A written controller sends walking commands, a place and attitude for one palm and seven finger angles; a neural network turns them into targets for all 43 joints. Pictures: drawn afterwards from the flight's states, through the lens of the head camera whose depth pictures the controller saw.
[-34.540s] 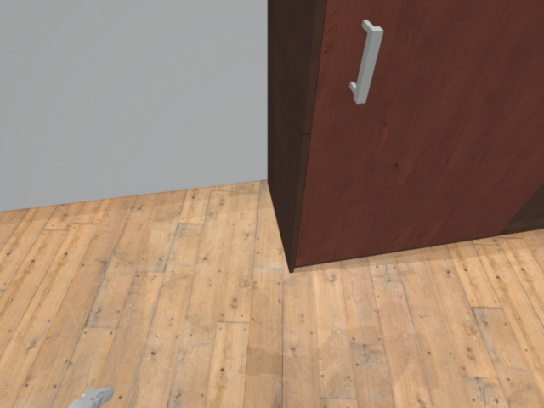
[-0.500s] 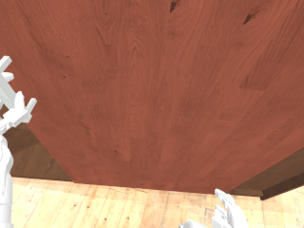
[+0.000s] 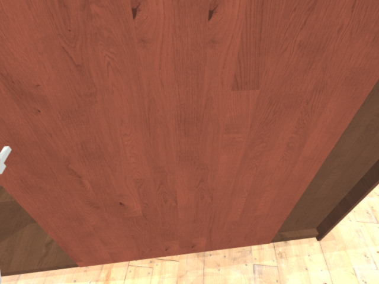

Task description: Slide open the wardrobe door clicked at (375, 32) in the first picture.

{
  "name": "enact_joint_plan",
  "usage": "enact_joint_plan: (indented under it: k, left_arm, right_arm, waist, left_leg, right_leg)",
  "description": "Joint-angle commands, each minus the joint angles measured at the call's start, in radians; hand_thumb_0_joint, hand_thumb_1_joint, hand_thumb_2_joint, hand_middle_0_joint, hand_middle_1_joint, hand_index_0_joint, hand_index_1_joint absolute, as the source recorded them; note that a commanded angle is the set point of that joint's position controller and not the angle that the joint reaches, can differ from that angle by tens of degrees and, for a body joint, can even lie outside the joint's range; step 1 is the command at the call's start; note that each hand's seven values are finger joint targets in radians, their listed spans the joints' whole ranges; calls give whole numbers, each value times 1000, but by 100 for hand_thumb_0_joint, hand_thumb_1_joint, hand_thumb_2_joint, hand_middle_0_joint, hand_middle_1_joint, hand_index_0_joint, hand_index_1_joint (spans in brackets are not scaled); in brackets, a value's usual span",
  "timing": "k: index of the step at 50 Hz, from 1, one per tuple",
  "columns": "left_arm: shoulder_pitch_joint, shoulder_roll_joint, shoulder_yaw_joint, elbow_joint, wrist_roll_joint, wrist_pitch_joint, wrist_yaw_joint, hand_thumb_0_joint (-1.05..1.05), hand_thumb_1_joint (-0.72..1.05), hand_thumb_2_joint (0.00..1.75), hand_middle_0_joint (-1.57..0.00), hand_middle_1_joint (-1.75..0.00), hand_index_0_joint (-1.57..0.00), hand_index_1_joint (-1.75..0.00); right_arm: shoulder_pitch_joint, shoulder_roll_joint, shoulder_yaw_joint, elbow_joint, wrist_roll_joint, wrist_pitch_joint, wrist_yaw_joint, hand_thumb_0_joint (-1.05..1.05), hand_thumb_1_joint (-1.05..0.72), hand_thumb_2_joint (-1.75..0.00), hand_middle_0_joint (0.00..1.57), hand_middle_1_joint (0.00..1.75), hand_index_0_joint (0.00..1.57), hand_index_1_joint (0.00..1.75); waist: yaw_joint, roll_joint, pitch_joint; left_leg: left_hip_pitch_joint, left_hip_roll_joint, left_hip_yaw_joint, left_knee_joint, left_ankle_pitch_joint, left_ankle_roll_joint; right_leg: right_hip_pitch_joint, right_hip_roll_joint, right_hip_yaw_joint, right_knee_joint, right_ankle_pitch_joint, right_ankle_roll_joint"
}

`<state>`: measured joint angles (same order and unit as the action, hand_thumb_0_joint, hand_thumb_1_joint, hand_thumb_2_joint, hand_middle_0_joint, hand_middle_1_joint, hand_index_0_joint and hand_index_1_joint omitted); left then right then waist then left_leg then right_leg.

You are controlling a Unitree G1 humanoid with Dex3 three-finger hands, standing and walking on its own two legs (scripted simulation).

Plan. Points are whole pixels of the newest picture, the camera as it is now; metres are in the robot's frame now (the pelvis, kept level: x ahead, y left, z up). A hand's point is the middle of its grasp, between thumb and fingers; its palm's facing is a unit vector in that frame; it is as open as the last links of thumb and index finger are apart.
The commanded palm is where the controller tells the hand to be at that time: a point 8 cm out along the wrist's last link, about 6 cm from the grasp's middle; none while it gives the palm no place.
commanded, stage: stop walking and hold the door there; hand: left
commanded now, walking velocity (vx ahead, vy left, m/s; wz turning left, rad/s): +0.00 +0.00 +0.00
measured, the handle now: out of the picture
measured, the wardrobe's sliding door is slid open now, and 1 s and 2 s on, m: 0.63 0.63 0.63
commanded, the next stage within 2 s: none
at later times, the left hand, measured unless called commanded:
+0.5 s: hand out of the picture +0.31 +0.39 +0.16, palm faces +0.65 -0.70 -0.28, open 6.7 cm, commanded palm +0.26 +0.41 +0.12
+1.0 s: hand out of the picture +0.30 +0.40 +0.14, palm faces +0.51 -0.81 -0.27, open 5.8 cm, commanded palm +0.26 +0.42 +0.12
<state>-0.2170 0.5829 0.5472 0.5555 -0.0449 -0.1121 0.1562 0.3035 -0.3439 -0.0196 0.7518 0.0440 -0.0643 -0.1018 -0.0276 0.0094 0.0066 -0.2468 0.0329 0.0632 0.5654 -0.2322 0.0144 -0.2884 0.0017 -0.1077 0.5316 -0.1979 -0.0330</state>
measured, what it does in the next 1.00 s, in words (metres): steps on the spot: left foot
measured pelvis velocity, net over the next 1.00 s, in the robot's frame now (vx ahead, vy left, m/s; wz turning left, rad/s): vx -0.06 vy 0.08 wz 0.07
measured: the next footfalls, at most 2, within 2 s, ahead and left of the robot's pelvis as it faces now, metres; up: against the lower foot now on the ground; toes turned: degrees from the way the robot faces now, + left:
left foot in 0.88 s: +0.03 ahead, +0.21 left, +0.00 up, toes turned +8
right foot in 1.04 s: +0.01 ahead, -0.03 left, +0.00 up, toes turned -5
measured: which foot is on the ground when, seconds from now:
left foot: down 0.00-0.68, up 0.70-0.86, down 0.88-1.00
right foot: down 0.00-0.90, up 0.92-1.00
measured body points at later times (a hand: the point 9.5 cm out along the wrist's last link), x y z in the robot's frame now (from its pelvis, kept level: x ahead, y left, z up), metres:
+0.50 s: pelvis -0.03 +0.01 +0.01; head -0.06 -0.01 +0.45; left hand +0.27 +0.43 +0.17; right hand +0.05 -0.27 -0.11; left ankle +0.03 +0.11 -0.73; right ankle +0.02 -0.12 -0.73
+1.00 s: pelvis -0.06 +0.08 -0.01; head -0.03 +0.05 +0.44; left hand +0.27 +0.44 +0.16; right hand +0.09 -0.18 -0.13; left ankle -0.01 +0.20 -0.73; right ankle -0.02 -0.06 -0.72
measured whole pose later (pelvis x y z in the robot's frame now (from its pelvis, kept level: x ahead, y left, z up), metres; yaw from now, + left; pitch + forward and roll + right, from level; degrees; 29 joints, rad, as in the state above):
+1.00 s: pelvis -0.06 +0.08 -0.01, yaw +4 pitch -3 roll +1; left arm -0.51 0.48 0.33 0.70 -0.06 -0.19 0.09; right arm 0.21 -0.29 -0.02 0.69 0.05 -0.02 -0.08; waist 0.01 0.04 0.11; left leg -0.33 0.01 0.07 0.63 -0.25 0.01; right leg -0.38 -0.13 -0.07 0.83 -0.46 0.06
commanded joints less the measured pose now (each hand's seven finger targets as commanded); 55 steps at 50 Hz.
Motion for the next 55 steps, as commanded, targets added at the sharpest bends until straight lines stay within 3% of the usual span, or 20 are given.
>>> enact_joint_plan:
  k: [1, 3, 6, 9, 17, 29, 32, 35, 37, 42, 43, 45, 46, 48, 50, 51, 52, 53, 54, 55]
  left_arm:
    - [-216, 263, -10, -143, 37, -49, -4, 0, 90, 90, -45, -140, -45, -140]
    - [-226, 315, 16, -126, 35, -45, 2, 0, 90, 90, -45, -140, -45, -140]
    - [-243, 268, -32, -70, 35, -34, -15, 0, 90, 90, -45, -140, -45, -140]
    - [-273, 278, -38, -5, 39, -32, -20, 0, 90, 90, -45, -140, -45, -140]
    - [-401, 299, -52, 182, 39, -50, -21, 0, 90, 90, -45, -140, -45, -140]
    - [-419, 265, -99, 257, 41, -80, -34, 0, 90, 90, -45, -140, -45, -140]
    - [-410, 321, -54, 288, 45, -81, -31, 0, 90, 90, -45, -140, -45, -140]
    - [-437, 314, -62, 263, 40, -83, -42, 0, 90, 90, -45, -140, -45, -140]
    - [-480, 308, -61, 222, 44, -86, -48, 0, 90, 90, -45, -140, -45, -140]
    - [-517, 213, -137, 126, 31, -101, -63, 0, 90, 90, -45, -140, -45, -140]
    - [-538, 203, -160, 78, 23, -110, -66, 0, 90, 90, -45, -140, -45, -140]
    - [-578, 117, -221, -37, 15, -142, -76, 0, 90, 90, -45, -140, -45, -140]
    - [-561, 71, -258, -52, 22, -150, -88, 0, 90, 90, -45, -140, -45, -140]
    - [-588, 53, -276, -110, 7, -153, -88, 0, 90, 90, -45, -140, -45, -140]
    - [-575, 45, -259, -84, 5, -140, -81, 0, 90, 90, -45, -140, -45, -140]
    - [-563, 32, -269, -74, 8, -136, -80, 0, 90, 90, -45, -140, -45, -140]
    - [-553, 98, -227, -44, 19, -132, -72, 0, 90, 90, -45, -140, -45, -140]
    - [-498, 157, -187, 35, 4, -113, -63, 0, 90, 90, -45, -140, -45, -140]
    - [-545, 161, -181, 23, 4, -101, -59, 0, 90, 90, -45, -140, -45, -140]
    - [-588, 180, -141, -3, 13, -95, -56, 0, 90, 90, -45, -140, -45, -140]
  right_arm:
    - [-110, -96, -13, -161, -14, -53, -6, 0, -90, -90, 20, 30, 20, 30]
    - [-99, -108, -22, -161, -6, -45, -12, 0, -90, -90, 20, 30, 20, 30]
    - [-74, -116, -21, -159, -2, -48, -8, 0, -90, -90, 20, 30, 20, 30]
    - [-62, -114, -20, -153, -10, -50, -6, 0, -90, -90, 20, 30, 20, 30]
    - [-47, -109, -15, -136, 7, -40, -5, 0, -90, -90, 20, 30, 20, 30]
    - [-32, -117, -23, -123, 14, -33, -10, 0, -90, -90, 20, 30, 20, 30]
    - [-31, -120, -41, -127, 15, -16, -1, 0, -90, -90, 20, 30, 20, 30]
    - [-49, -127, -56, -129, 14, -4, 8, 0, -90, -90, 20, 30, 20, 30]
    - [-51, -129, -57, -124, 5, -13, 11, 0, -90, -90, 20, 30, 20, 30]
    - [-81, -93, -40, -109, -8, -2, 9, 0, -90, -90, 20, 30, 20, 30]
    - [-99, -109, -47, -112, -9, 4, 4, 0, -90, -90, 20, 30, 20, 30]
    - [-115, -102, -45, -164, -1, 6, 3, 0, -90, -90, 20, 30, 20, 30]
    - [-100, -73, -35, -174, 2, 7, 14, 0, -90, -90, 20, 30, 20, 30]
    - [-122, -60, -26, -177, 10, 0, 17, 0, -90, -90, 20, 30, 20, 30]
    - [-140, -73, -33, -180, 15, -7, 26, 0, -90, -90, 20, 30, 20, 30]
    - [-149, -60, -27, -186, 15, -10, 32, 0, -90, -90, 20, 30, 20, 30]
    - [-132, -44, -29, -186, 12, -4, 34, 0, -90, -90, 20, 30, 20, 30]
    - [-117, -74, -41, -177, -2, 6, 37, 0, -90, -90, 20, 30, 20, 30]
    - [-136, -98, -37, -163, -20, 4, 39, 0, -90, -90, 20, 30, 20, 30]
    - [-115, -85, -42, -158, -13, -10, 39, 0, -90, -90, 20, 30, 20, 30]
  waist:
    - [35, 286, -62]
    - [42, 214, -71]
    - [26, 143, -128]
    - [12, 150, -141]
    - [7, 8, -102]
    - [14, 55, -92]
    - [17, -72, -77]
    - [42, -155, -93]
    - [42, -177, -119]
    - [-3, -158, -115]
    - [-4, -55, -95]
    - [23, 228, -141]
    - [26, 279, -149]
    - [29, 216, -154]
    - [47, 149, -194]
    - [59, 66, -192]
    - [55, -183, -176]
    - [57, -348, -155]
    - [62, -207, -157]
    - [53, -240, -181]
  left_leg:
    - [-141, 264, -303, -392, -68, 105]
    - [-96, 228, -248, -337, 12, 86]
    - [-17, 170, -154, -240, 125, 37]
    - [-12, 138, -125, -239, 75, 3]
    - [-14, 97, -80, -185, -173, 5]
    - [-20, 105, -102, -212, -62, 19]
    - [-65, 40, -45, -32, -40, 0]
    - [-194, 3, -102, 245, -195, -16]
    - [-230, 37, -153, 302, -240, -15]
    - [72, 8, -32, -73, 35, -26]
    - [104, 40, -48, -122, 89, -10]
    - [37, 195, -217, -178, 312, 101]
    - [27, 214, -206, -194, 311, 146]
    - [18, 207, -192, -149, 346, 181]
    - [-9, 148, -101, -59, 313, 135]
    - [-117, 106, -60, 9, 166, 89]
    - [-308, -14, 38, 193, -73, 2]
    - [-459, -57, -34, 480, -290, -48]
    - [-461, 0, -149, 620, -249, -62]
    - [-437, 20, -194, 651, -219, -59]
  right_leg:
    - [78, -26, 99, 128, -188, 31]
    - [93, -32, 95, 49, -117, 37]
    - [143, -39, 89, -115, -28, 43]
    - [120, -68, 100, -118, -6, 31]
    - [-40, -107, 165, -225, -258, 18]
    - [-1, -98, 131, -165, -130, 29]
    - [-11, -244, 260, -242, -130, -19]
    - [73, -419, 377, -264, 12, -112]
    - [132, -469, 343, -202, 172, -128]
    - [-40, -338, 104, -24, 95, 10]
    - [-84, -270, 53, 65, 34, 36]
    - [-80, -97, -25, 323, -177, 89]
    - [-82, -72, -26, 381, -346, 84]
    - [-64, -75, -15, 391, -342, 84]
    - [68, -85, -27, 196, -203, 82]
    - [212, -138, 14, 11, -93, 66]
    - [350, -350, 288, -173, 32, -15]
    - [368, -579, 596, -245, 262, -112]
    - [346, -623, 542, -215, 350, -137]
    - [312, -567, 457, -183, 278, -105]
